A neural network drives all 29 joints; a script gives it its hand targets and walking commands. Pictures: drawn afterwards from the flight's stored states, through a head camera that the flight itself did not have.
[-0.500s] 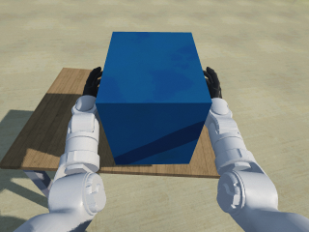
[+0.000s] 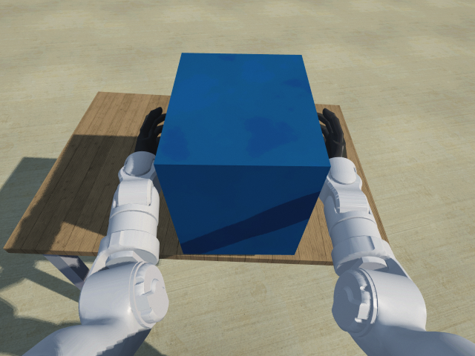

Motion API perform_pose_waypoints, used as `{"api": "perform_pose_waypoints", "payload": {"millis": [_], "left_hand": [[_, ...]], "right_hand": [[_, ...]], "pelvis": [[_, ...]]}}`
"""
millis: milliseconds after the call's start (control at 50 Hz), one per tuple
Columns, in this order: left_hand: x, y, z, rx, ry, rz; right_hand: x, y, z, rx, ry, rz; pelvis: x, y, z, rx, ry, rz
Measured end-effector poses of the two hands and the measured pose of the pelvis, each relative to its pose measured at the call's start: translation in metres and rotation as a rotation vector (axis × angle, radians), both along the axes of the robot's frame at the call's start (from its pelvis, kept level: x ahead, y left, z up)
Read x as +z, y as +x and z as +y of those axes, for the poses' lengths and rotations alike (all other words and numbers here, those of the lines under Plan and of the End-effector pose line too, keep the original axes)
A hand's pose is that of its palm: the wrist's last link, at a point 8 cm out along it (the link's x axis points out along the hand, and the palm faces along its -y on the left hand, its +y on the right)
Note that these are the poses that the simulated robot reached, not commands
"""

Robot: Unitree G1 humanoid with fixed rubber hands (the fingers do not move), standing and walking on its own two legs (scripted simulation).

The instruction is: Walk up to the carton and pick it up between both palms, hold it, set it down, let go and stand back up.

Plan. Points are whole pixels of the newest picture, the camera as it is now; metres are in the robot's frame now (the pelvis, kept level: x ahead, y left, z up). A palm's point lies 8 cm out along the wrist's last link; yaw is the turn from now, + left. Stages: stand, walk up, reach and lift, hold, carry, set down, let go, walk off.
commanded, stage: set down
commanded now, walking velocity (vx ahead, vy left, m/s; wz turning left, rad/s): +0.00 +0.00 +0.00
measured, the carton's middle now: (240, 158) +0.45 +0.03 +0.07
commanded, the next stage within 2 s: none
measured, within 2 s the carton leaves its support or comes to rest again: rests again in 1.08 s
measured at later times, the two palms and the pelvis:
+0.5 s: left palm (156, 160) +0.41 +0.19 +0.09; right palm (330, 167) +0.41 -0.13 +0.10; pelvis +0.01 +0.00 +0.00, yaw -1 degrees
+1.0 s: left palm (153, 171) +0.40 +0.19 +0.07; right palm (325, 175) +0.40 -0.13 +0.08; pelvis +0.00 +0.01 +0.00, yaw +0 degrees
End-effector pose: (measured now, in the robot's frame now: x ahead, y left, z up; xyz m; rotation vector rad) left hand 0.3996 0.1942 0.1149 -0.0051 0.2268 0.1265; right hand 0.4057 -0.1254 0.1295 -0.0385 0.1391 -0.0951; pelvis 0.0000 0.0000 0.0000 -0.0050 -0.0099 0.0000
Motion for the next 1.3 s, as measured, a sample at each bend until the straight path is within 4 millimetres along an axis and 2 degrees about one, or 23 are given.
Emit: {"api": "perform_pose_waypoints", "payload": {"millis": [160,380,660,920,1100,1300], "left_hand": [[-0.013,0.004,0.007,-0.005,0.01,0.011],[-0.015,0.015,-0.005,-0.027,0.032,0.011],[-0.046,0.004,0.0,-0.002,0.018,0.035],[-0.045,0.002,0.0,-0.015,0.022,0.027],[-0.059,-0.003,0.001,-0.012,0.015,0.052],[-0.06,-0.002,0.0,-0.003,0.025,0.038]], "right_hand": [[-0.012,0.004,0.007,0.001,-0.003,0.012],[-0.025,0.005,-0.006,-0.019,0.001,0.01],[-0.043,0.005,0.0,0.012,-0.034,0.032],[-0.045,-0.002,0.0,-0.004,-0.031,0.023],[-0.056,-0.006,0.001,0.002,-0.042,0.048],[-0.058,-0.003,0.0,0.012,-0.042,0.033]], "pelvis": [[0.0,0.002,0.002,0.012,-0.001,0.032],[-0.001,0.007,0.006,-0.006,-0.001,0.045],[-0.001,0.007,0.001,-0.002,-0.001,0.083],[-0.002,0.003,0.005,-0.001,-0.002,0.082],[-0.002,-0.001,0.006,-0.012,0.0,0.087],[-0.002,-0.001,0.003,-0.011,-0.001,0.107]]}}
